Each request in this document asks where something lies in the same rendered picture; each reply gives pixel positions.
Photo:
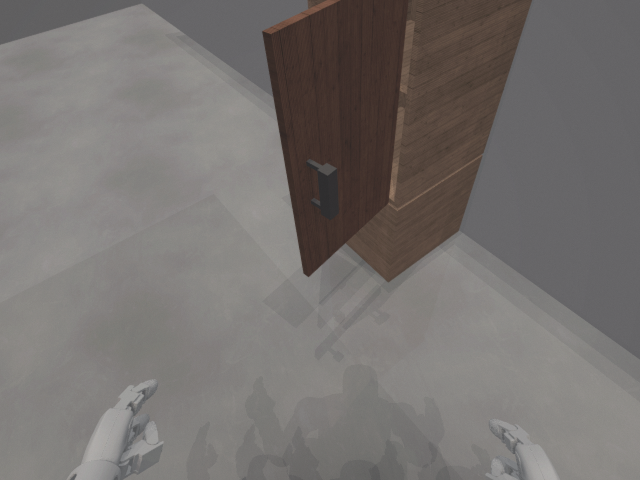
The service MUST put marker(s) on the handle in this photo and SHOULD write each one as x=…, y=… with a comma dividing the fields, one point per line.
x=328, y=189

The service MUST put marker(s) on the left robot hand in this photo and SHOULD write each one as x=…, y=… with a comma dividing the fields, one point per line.
x=117, y=429

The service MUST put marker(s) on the left robot forearm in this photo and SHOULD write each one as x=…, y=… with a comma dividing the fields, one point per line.
x=96, y=470

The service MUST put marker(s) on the cupboard door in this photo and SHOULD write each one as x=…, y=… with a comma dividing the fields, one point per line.
x=335, y=72

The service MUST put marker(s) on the right robot hand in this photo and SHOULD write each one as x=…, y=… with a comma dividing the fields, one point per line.
x=532, y=463

